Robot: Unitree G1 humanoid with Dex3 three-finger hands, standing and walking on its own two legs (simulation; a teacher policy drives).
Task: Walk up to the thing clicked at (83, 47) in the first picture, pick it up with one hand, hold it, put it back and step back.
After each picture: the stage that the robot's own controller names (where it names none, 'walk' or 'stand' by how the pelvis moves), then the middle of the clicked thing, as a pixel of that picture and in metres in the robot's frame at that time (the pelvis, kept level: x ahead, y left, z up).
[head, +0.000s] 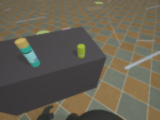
stand; (81, 51) +0.59 +0.11 +0.01
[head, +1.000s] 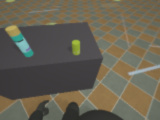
walk; (76, 47) +0.57 +0.16 +0.04
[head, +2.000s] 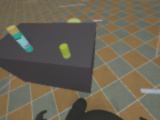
walk; (65, 51) +0.51 +0.27 +0.03
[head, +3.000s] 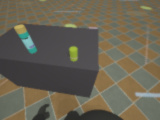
stand; (73, 54) +0.52 +0.17 +0.02
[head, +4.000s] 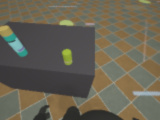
stand; (67, 57) +0.45 +0.21 +0.02
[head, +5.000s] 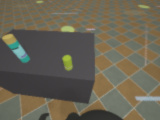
stand; (67, 62) +0.44 +0.20 +0.00
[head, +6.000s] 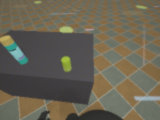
stand; (66, 64) +0.42 +0.21 +0.00
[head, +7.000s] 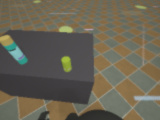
stand; (66, 64) +0.42 +0.21 +0.00
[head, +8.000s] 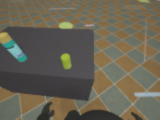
rise first; (66, 61) +0.43 +0.21 +0.01
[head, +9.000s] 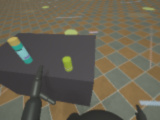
rise first; (67, 64) +0.43 +0.23 +0.01
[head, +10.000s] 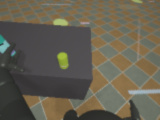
go down; (63, 61) +0.42 +0.20 +0.02
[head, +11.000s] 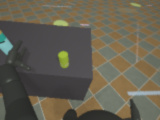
go down; (63, 59) +0.43 +0.21 +0.03
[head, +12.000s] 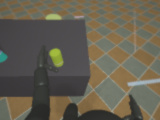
close in; (57, 58) +0.42 +0.22 +0.06
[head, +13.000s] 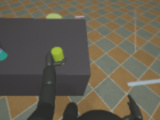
close; (58, 56) +0.42 +0.22 +0.06
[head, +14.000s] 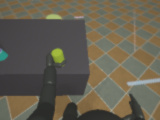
close; (58, 58) +0.42 +0.21 +0.06
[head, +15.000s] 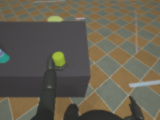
lift; (59, 61) +0.39 +0.21 +0.07
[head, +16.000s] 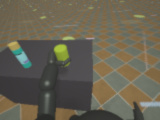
lift; (62, 56) +0.33 +0.18 +0.23
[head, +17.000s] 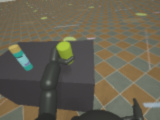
hold; (66, 53) +0.32 +0.15 +0.26
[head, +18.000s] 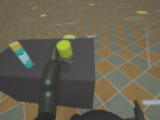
hold; (65, 52) +0.32 +0.16 +0.26
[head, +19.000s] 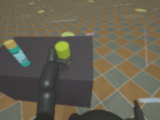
crouch; (63, 53) +0.33 +0.17 +0.24
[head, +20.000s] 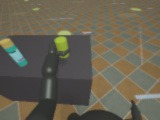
crouch; (62, 47) +0.40 +0.20 +0.21
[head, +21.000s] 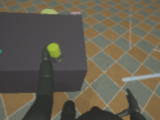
lower; (55, 53) +0.45 +0.22 +0.06
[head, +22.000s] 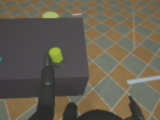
lower; (57, 57) +0.41 +0.21 +0.07
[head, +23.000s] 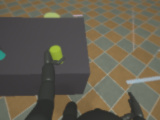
lower; (57, 55) +0.43 +0.22 +0.07
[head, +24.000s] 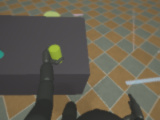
lower; (56, 54) +0.43 +0.22 +0.07
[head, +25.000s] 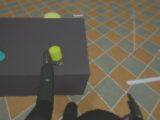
loosen; (56, 56) +0.43 +0.22 +0.07
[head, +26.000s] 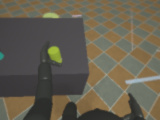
withdraw; (55, 56) +0.43 +0.22 +0.07
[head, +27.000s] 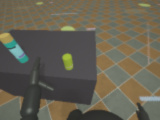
sink last; (68, 62) +0.42 +0.21 +0.04
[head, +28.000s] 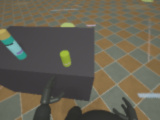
stand; (65, 58) +0.43 +0.23 +0.05
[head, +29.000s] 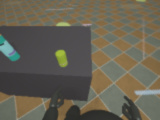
stand; (62, 58) +0.42 +0.23 +0.06
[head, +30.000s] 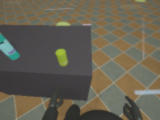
stand; (62, 57) +0.43 +0.23 +0.07
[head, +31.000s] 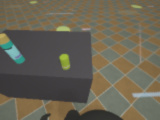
stand; (65, 62) +0.43 +0.22 +0.02
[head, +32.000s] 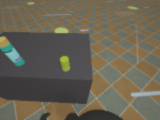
stand; (65, 63) +0.43 +0.22 +0.00
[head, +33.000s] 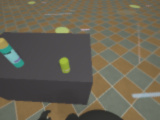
stand; (64, 65) +0.41 +0.21 +0.00
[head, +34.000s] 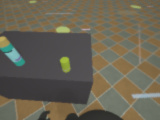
walk; (65, 64) +0.42 +0.21 +0.00
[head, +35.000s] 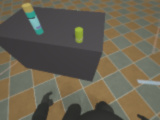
walk; (79, 35) +0.66 +0.14 +0.04
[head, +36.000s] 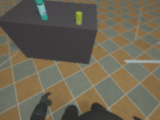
walk; (78, 18) +0.98 +0.17 +0.02
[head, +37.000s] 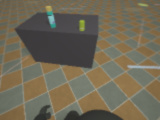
stand; (81, 25) +1.06 +0.18 +0.02
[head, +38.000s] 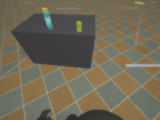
stand; (79, 26) +1.05 +0.19 +0.00
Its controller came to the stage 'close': yes
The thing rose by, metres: 0.25
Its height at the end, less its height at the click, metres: +0.00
